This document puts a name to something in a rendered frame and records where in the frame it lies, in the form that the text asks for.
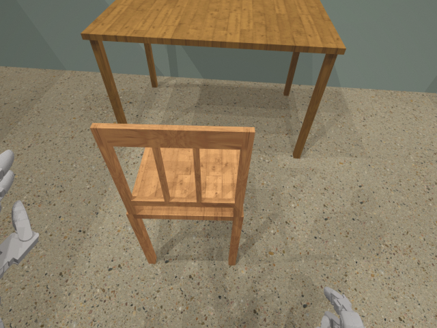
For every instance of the robot right hand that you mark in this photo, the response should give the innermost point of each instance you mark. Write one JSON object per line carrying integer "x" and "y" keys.
{"x": 348, "y": 318}

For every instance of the chair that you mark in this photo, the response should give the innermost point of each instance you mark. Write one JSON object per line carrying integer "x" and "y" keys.
{"x": 186, "y": 172}

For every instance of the table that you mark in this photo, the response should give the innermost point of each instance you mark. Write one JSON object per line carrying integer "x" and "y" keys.
{"x": 272, "y": 25}

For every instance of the robot left hand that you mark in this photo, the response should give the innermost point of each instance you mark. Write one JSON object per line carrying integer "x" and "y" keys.
{"x": 17, "y": 245}

